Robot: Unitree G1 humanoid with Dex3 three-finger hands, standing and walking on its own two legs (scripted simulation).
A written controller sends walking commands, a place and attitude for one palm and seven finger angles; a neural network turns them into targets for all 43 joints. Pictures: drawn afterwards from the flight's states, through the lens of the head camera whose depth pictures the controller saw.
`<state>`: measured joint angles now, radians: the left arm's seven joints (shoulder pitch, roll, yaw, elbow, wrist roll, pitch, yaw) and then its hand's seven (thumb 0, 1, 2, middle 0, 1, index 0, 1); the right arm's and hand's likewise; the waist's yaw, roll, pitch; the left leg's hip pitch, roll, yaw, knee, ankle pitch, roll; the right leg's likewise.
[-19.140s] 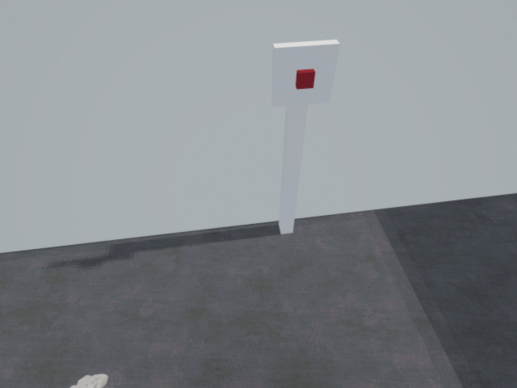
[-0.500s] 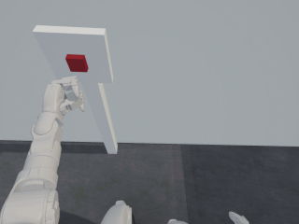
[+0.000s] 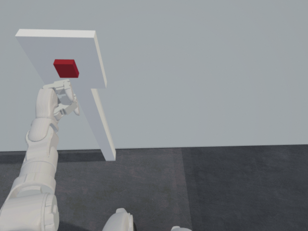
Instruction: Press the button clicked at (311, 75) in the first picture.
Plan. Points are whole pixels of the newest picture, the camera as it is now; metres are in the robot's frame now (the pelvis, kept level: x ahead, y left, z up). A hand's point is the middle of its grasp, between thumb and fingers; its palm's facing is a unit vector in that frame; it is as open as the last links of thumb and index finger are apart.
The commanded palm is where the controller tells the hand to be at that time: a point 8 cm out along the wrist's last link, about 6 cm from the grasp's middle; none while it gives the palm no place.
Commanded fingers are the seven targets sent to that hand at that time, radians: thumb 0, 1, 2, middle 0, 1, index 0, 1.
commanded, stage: aim a knuckle at the button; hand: left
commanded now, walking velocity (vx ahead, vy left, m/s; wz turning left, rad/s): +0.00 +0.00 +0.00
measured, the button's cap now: (67, 68) +0.53 +0.23 +0.10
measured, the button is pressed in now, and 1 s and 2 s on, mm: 0 0 12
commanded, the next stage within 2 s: press the button with the knuckle in 0.30 s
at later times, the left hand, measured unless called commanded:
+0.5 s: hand (73, 103) +0.43 +0.20 +0.07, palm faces +0.04 -1.00 -0.02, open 3.1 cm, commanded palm +0.41 +0.25 +0.07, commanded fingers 0.00 0.90 0.90 -1.30 -1.50 -1.30 -1.50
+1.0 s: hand (76, 90) +0.47 +0.20 +0.08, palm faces +0.04 -1.00 -0.02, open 3.2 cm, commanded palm +0.45 +0.24 +0.07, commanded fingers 0.00 0.90 0.90 -1.30 -1.50 -1.30 -1.50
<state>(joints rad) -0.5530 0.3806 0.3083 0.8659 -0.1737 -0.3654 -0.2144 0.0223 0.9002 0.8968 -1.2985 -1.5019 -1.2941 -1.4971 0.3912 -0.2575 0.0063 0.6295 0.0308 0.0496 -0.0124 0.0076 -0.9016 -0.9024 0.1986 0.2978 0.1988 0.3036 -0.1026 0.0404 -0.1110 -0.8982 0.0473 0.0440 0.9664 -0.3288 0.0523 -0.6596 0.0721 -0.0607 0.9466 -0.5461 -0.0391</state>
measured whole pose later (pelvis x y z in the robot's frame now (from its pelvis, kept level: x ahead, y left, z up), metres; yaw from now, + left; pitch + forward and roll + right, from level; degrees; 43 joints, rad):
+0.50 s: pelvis -0.01 -0.01 +0.00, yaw +1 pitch +14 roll -3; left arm -0.63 0.41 0.29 0.96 -0.18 -0.37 -0.25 0.02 0.90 0.90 -1.30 -1.50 -1.30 -1.50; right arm 0.34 -0.27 0.02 0.62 0.04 0.05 -0.02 0.01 -0.90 -0.90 0.20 0.30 0.20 0.30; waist -0.09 0.04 -0.11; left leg -0.92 0.04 0.02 0.99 -0.32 0.04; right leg -0.67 0.07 -0.08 0.97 -0.56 -0.05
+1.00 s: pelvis +0.00 +0.00 -0.01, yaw +0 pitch +17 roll -4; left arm -0.76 0.46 0.35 1.07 -0.13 -0.38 -0.23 0.03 0.90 0.90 -1.30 -1.50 -1.29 -1.50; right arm 0.40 -0.27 0.01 0.64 0.02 0.06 0.00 0.00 -0.90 -0.90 0.20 0.30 0.20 0.30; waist -0.13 0.04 -0.12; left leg -0.99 0.06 0.03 1.02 -0.34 0.05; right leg -0.74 0.08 -0.07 1.00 -0.56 -0.04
